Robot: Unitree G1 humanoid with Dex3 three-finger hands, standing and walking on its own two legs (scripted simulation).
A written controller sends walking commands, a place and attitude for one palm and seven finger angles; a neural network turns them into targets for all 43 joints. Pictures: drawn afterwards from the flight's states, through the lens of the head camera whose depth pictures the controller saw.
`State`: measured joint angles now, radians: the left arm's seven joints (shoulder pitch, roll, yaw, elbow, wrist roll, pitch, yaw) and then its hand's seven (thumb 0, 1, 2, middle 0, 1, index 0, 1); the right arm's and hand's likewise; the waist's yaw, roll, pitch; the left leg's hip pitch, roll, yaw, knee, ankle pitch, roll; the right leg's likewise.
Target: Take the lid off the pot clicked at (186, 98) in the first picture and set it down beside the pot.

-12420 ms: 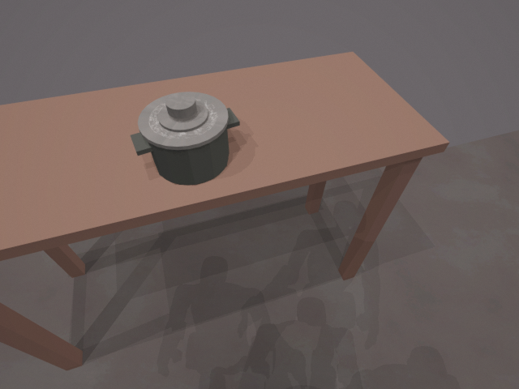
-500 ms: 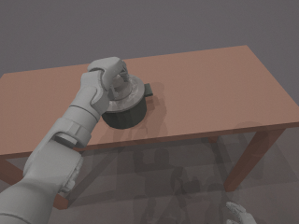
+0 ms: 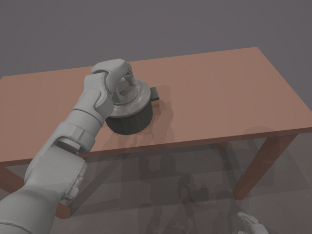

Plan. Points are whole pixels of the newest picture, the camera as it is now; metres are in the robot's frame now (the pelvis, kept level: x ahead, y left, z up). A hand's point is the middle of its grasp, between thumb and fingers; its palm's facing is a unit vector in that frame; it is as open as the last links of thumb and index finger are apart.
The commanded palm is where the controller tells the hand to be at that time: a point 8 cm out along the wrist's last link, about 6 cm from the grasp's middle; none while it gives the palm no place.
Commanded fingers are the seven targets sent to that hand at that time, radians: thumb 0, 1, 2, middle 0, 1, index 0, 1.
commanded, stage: close the fingers and squeeze the knob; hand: left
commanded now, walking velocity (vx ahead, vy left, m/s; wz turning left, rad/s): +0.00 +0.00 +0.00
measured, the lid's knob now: (120, 87) +0.48 +0.10 +0.13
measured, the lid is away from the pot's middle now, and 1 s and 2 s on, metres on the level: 0.01 0.01 0.01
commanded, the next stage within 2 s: lift the lid straight up in 0.28 s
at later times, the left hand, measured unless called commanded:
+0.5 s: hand (116, 90) +0.45 +0.10 +0.15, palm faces -0.30 -0.10 -0.95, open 8.3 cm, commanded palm +0.43 +0.11 +0.22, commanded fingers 0.00 0.50 1.16 -0.81 -0.94 -0.83 -0.94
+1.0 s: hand (112, 81) +0.44 +0.10 +0.18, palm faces -0.24 -0.10 -0.97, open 8.3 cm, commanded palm +0.43 +0.11 +0.26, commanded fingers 0.00 0.50 1.16 -0.81 -0.94 -0.83 -0.94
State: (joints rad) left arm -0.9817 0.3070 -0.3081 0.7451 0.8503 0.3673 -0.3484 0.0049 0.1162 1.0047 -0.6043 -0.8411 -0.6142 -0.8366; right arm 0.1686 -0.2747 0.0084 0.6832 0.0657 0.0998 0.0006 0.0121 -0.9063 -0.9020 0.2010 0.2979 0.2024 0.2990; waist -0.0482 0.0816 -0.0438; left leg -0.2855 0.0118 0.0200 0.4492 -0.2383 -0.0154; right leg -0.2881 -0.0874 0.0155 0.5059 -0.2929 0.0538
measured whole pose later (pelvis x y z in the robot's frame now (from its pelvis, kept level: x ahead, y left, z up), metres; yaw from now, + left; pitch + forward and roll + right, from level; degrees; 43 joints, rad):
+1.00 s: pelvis -0.01 +0.00 +0.00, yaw +1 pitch +3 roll +1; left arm -1.04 0.33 -0.32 0.72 0.83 0.36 -0.38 0.02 0.10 0.99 -0.63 -0.83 -0.65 -0.83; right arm 0.14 -0.27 0.01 0.69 0.07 0.04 0.00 0.01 -0.91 -0.90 0.20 0.30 0.20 0.30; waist -0.03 0.09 -0.04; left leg -0.27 0.01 0.01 0.44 -0.22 -0.02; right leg -0.27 -0.09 0.01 0.50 -0.29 0.05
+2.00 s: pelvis -0.01 +0.00 +0.00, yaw +0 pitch +3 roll +1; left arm -1.27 0.38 -0.29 0.80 0.85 0.35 -0.44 0.01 0.09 0.99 -0.64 -0.83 -0.66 -0.84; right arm 0.15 -0.28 0.02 0.69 0.07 0.00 -0.01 0.01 -0.91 -0.90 0.20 0.30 0.20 0.30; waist -0.03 0.09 -0.04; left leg -0.27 0.00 0.01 0.41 -0.20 -0.01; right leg -0.28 -0.09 0.01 0.48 -0.26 0.06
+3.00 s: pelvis -0.01 +0.00 +0.00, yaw +1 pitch +3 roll +1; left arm -1.25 0.52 -0.26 0.75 0.90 0.35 -0.56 0.01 0.09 0.98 -0.65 -0.83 -0.66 -0.84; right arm 0.16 -0.29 0.02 0.66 0.08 0.00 -0.02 0.01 -0.91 -0.90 0.20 0.30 0.20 0.30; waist -0.03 0.07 -0.03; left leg -0.27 0.00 0.00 0.42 -0.20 -0.01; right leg -0.26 -0.09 0.00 0.46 -0.26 0.06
